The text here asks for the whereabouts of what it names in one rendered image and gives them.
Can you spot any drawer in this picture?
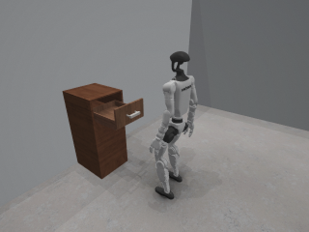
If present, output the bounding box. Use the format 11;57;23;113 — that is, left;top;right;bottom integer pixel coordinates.
93;98;144;131

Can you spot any robot left upper arm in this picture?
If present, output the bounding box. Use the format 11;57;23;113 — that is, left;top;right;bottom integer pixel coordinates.
162;81;176;118

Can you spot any robot torso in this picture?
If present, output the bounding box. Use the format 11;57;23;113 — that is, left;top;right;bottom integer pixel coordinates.
168;77;192;136

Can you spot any cabinet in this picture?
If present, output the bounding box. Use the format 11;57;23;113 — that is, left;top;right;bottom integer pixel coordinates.
62;83;127;179

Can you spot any handle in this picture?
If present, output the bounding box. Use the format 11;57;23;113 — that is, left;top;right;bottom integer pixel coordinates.
126;111;141;119

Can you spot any robot left hand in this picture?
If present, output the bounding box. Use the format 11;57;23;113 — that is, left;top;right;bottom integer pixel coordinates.
149;138;162;157

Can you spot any right robot foot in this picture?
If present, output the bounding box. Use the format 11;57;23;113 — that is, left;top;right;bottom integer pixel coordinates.
168;170;183;183

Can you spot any robot right hand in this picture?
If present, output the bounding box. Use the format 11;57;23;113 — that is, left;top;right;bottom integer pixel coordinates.
183;122;194;137

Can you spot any robot right forearm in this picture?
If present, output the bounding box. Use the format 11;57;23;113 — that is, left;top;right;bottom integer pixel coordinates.
187;102;198;123

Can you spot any robot left forearm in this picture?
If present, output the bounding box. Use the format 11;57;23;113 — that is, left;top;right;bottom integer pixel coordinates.
155;110;171;141

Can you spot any robot right upper arm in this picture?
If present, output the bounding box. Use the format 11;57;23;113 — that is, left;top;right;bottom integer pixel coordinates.
187;75;198;105

